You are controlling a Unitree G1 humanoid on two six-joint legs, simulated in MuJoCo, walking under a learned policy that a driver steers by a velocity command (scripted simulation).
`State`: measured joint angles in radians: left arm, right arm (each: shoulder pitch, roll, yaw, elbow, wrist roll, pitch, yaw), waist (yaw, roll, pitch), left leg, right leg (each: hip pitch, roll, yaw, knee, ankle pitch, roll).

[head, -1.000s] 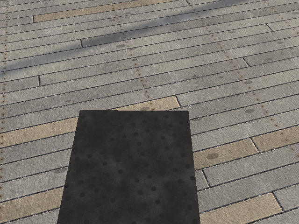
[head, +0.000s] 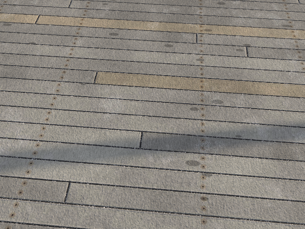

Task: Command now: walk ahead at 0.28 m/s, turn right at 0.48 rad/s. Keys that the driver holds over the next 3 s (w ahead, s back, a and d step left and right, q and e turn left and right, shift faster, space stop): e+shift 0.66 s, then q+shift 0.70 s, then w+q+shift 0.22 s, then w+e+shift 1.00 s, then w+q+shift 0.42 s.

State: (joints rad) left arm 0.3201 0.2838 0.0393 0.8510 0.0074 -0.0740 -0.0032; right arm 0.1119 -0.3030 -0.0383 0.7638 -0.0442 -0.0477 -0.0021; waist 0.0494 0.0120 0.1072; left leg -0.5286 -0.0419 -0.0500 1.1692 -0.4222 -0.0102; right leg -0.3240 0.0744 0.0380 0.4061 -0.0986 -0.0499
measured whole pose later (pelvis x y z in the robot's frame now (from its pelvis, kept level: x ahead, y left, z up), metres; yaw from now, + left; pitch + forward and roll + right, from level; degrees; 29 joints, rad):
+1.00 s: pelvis +0.10 -0.01 +0.00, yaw -33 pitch -2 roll +0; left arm 0.13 0.21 0.00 0.68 0.02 0.04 0.02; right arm 0.34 -0.28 -0.05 0.77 0.00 0.08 0.03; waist -0.05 0.01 0.04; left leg -0.33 0.01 0.04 0.81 -0.44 0.00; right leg -0.17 0.04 -0.09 0.47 -0.28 -0.07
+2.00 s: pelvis +0.33 +0.01 -0.01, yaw -7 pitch +4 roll +1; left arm 0.53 0.29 0.07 0.87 -0.01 -0.05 -0.02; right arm 0.03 -0.27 0.01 0.58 -0.06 -0.07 0.01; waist 0.12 0.00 -0.01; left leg -0.39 -0.01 0.00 0.54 -0.21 0.01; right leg -0.18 0.02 0.18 0.73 -0.45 -0.06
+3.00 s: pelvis +1.13 -0.35 -0.01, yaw -33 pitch +0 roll +1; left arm 0.19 0.29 -0.01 0.74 0.07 -0.09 -0.01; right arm 0.39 -0.32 -0.06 0.84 -0.01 -0.04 0.02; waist -0.04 -0.01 0.04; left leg -0.28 -0.17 0.00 0.48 -0.19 0.14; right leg -0.42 0.02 0.05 1.29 -0.28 -0.04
